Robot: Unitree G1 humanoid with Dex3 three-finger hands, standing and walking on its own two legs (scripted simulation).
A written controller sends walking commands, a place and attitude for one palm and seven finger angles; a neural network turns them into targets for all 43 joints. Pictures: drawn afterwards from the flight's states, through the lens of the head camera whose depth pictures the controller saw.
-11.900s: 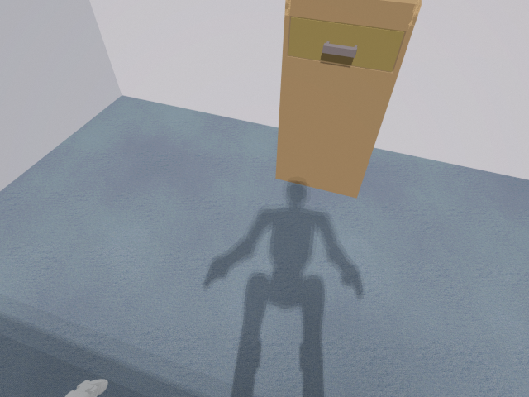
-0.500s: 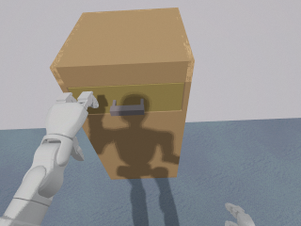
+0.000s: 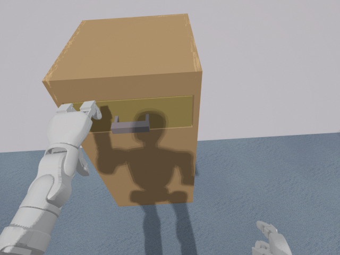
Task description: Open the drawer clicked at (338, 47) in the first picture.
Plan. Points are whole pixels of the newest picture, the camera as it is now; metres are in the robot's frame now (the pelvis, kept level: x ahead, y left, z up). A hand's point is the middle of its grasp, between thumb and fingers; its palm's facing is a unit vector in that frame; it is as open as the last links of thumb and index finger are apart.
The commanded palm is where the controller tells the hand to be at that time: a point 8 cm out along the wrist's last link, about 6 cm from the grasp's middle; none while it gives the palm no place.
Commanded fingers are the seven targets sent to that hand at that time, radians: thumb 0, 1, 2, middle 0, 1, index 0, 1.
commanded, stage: move the hooked fingers above the handle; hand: left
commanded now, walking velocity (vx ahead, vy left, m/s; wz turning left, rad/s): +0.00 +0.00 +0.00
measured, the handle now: (131, 122) +0.50 +0.20 -0.01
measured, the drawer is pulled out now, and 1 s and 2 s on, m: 0.00 0.00 0.00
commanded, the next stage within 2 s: none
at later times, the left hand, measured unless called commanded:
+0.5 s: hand (99, 131) +0.39 +0.25 +0.07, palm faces +0.01 -0.08 -1.00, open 13.8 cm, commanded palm +0.37 +0.24 +0.13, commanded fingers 0.00 -0.50 0.30 -0.30 -1.20 -0.30 -1.20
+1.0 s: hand (116, 128) +0.43 +0.21 +0.04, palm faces -0.09 -0.06 -0.99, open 13.8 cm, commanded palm +0.41 +0.20 +0.11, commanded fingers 0.00 -0.50 0.30 -0.30 -1.20 -0.30 -1.20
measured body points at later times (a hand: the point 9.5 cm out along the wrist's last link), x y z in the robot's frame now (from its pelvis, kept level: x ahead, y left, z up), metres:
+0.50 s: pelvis +0.04 -0.01 -0.01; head +0.07 -0.05 +0.44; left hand +0.39 +0.25 +0.12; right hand +0.19 -0.27 -0.13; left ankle +0.01 +0.09 -0.74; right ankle -0.01 -0.10 -0.74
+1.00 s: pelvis +0.03 +0.00 -0.01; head +0.06 -0.02 +0.44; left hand +0.43 +0.21 +0.10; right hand +0.15 -0.24 -0.14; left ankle +0.01 +0.09 -0.74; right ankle -0.01 -0.10 -0.74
